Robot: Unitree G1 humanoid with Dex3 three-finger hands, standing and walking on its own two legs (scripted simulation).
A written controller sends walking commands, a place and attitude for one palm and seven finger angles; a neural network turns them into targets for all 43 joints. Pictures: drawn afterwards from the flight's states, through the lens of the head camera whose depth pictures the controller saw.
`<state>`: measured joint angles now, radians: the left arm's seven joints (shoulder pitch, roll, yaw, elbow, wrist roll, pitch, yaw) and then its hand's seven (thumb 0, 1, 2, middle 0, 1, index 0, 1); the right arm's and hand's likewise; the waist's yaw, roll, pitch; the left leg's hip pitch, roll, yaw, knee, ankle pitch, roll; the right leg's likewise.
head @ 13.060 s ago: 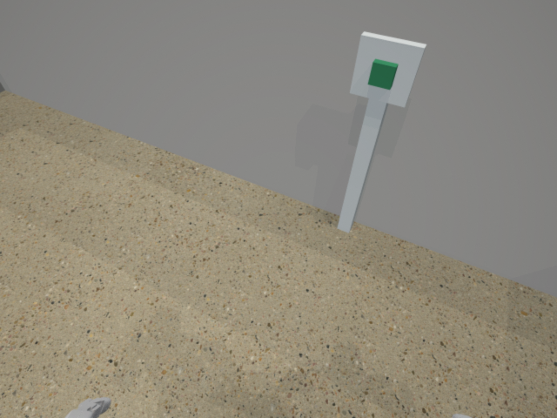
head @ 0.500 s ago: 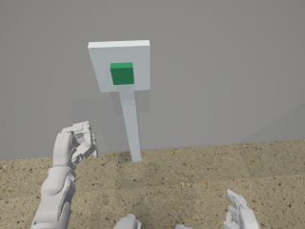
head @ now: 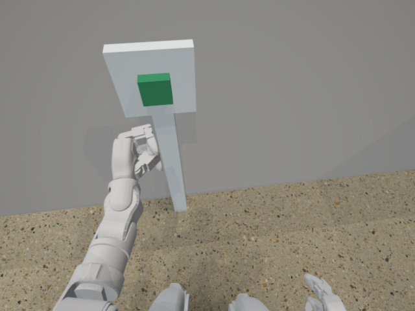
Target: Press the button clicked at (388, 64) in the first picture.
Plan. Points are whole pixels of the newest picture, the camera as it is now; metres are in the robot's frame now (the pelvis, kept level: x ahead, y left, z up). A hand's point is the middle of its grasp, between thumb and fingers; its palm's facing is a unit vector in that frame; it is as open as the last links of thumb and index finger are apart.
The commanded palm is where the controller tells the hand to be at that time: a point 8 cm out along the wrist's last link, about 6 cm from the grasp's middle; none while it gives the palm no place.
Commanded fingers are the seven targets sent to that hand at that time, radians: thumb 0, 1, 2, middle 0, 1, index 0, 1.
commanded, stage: aim a knuckle at the button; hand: left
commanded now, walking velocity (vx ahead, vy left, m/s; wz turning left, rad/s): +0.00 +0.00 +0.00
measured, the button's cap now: (156, 89) +0.56 +0.12 +0.09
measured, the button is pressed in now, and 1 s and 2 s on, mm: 0 0 4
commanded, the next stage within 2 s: press the button with the knuckle in 1.12 s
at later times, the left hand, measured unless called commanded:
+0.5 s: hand (177, 131) +0.46 +0.07 +0.06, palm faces +0.15 -0.99 -0.03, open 3.1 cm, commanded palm +0.42 +0.12 +0.06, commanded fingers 0.00 0.90 0.90 -1.30 -1.50 -1.30 -1.50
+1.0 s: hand (170, 135) +0.46 +0.09 +0.05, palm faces +0.14 -0.99 -0.01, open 3.1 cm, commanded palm +0.43 +0.13 +0.06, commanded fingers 0.00 0.90 0.90 -1.30 -1.50 -1.30 -1.50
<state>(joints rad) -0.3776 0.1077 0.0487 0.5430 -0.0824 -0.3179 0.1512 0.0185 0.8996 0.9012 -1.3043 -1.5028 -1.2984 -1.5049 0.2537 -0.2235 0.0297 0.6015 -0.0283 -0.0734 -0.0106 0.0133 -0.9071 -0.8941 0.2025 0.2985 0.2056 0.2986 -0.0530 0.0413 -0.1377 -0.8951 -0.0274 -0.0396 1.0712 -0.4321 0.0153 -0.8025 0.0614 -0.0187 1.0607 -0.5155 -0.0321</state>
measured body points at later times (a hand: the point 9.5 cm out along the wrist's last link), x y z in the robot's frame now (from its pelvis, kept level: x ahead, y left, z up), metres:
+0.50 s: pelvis +0.00 -0.01 -0.01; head +0.09 -0.03 +0.43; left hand +0.45 +0.12 +0.06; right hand +0.02 -0.26 -0.14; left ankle +0.05 +0.11 -0.66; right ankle +0.00 -0.10 -0.66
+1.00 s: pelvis +0.01 -0.01 -0.01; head +0.10 -0.01 +0.44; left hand +0.45 +0.14 +0.05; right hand +0.08 -0.26 -0.13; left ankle +0.05 +0.11 -0.66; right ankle +0.00 -0.10 -0.66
